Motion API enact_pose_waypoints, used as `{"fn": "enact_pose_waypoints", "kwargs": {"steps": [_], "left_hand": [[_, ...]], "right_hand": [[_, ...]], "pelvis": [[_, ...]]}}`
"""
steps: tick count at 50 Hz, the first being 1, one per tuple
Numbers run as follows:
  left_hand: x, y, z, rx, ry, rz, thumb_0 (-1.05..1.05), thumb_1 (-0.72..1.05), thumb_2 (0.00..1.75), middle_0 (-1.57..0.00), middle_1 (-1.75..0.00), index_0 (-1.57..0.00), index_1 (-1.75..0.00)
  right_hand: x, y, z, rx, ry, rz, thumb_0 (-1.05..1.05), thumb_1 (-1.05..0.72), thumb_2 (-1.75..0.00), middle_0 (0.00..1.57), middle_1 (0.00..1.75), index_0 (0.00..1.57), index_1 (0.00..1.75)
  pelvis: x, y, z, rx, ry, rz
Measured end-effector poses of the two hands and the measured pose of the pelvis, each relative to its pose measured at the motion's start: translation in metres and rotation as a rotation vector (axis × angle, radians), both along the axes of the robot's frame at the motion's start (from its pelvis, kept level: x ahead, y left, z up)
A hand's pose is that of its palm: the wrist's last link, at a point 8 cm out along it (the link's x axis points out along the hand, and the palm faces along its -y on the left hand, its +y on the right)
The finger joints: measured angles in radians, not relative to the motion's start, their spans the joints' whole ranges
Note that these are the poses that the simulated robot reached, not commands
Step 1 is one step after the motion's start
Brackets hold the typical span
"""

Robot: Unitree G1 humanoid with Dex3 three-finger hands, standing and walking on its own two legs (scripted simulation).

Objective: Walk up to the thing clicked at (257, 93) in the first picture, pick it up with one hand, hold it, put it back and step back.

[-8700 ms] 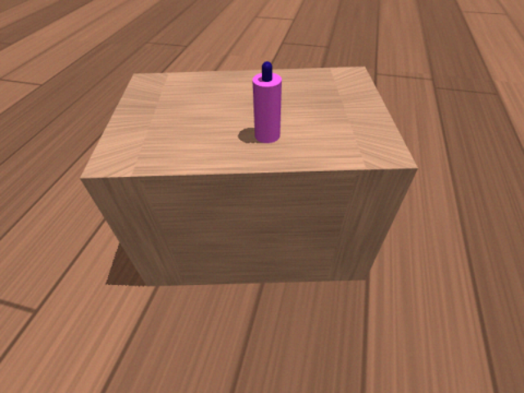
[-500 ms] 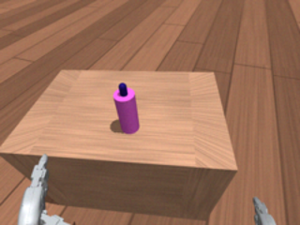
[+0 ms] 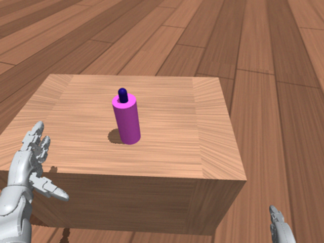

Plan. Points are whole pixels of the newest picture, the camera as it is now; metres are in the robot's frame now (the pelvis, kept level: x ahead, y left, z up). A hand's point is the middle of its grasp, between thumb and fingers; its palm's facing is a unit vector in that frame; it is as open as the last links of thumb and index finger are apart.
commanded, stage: go down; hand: left
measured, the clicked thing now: (126, 115) +0.54 +0.14 +0.00
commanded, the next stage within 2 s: none
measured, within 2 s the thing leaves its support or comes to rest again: neither
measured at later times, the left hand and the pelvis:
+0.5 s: hand (51, 149) +0.34 +0.29 +0.08, palm faces +0.02 -1.00 +0.01, open 17.5 cm; pelvis +0.00 +0.01 +0.00, yaw +0 degrees
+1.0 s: hand (52, 131) +0.40 +0.31 +0.08, palm faces +0.03 -1.00 +0.03, open 17.7 cm; pelvis +0.01 +0.01 -0.02, yaw -1 degrees
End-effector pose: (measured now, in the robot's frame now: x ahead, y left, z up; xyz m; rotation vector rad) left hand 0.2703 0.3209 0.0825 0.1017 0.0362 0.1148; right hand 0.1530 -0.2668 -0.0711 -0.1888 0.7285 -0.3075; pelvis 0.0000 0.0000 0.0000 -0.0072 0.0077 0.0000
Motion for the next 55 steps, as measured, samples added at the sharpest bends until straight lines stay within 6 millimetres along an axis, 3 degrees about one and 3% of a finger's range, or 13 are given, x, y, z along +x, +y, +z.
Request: {"fn": "enact_pose_waypoints", "kwargs": {"steps": [5,11,18,24,38,49,55], "left_hand": [[0.018,0.008,0.000,-0.062,-0.002,-0.044,-0.01,-0.53,0.04,-0.05,-0.04,-0.05,-0.04],[0.020,0.012,-0.013,-0.092,0.035,-0.061,-0.01,-0.54,0.03,-0.04,-0.03,-0.05,-0.03],[0.026,0.016,-0.012,-0.100,0.004,-0.060,-0.01,-0.54,0.03,-0.04,-0.03,-0.05,-0.02],[0.043,0.023,-0.003,-0.113,-0.030,-0.091,-0.01,-0.54,0.04,-0.04,-0.03,-0.04,-0.03],[0.081,0.036,-0.003,-0.132,-0.003,-0.095,-0.01,-0.58,0.03,-0.04,-0.02,-0.05,-0.02],[0.103,0.043,-0.003,-0.134,-0.007,-0.084,-0.01,-0.60,0.03,-0.05,-0.02,-0.05,-0.02],[0.108,0.046,-0.006,-0.124,0.007,-0.098,-0.01,-0.59,0.03,-0.05,-0.02,-0.05,-0.02]], "right_hand": [[-0.011,0.002,-0.001,-0.005,0.010,0.002,-0.01,0.55,-0.05,0.05,0.06,0.05,0.05],[-0.018,0.014,-0.007,0.001,0.046,0.035,-0.01,0.55,-0.05,0.05,0.06,0.05,0.05],[-0.010,0.016,-0.006,-0.021,0.037,0.050,-0.01,0.55,-0.05,0.06,0.06,0.05,0.05],[-0.002,0.012,0.000,-0.052,0.008,0.054,-0.01,0.55,-0.05,0.06,0.06,0.05,0.05],[-0.017,0.016,-0.007,-0.061,0.032,0.085,-0.01,0.55,-0.05,0.06,0.06,0.05,0.05],[-0.011,0.007,-0.003,-0.096,0.011,0.064,-0.01,0.55,-0.05,0.06,0.05,0.05,0.05],[-0.007,0.013,-0.007,-0.088,0.019,0.077,-0.01,0.55,-0.05,0.05,0.05,0.05,0.05]], "pelvis": [[0.002,0.003,0.000,-0.001,0.021,-0.013],[0.002,0.007,-0.001,-0.002,0.042,-0.021],[0.002,0.008,-0.003,-0.005,0.055,-0.014],[0.002,0.007,-0.004,-0.008,0.071,-0.007],[0.000,0.008,-0.011,-0.013,0.135,-0.014],[0.005,0.009,-0.017,-0.019,0.180,-0.017],[0.009,0.010,-0.019,-0.024,0.196,-0.017]]}}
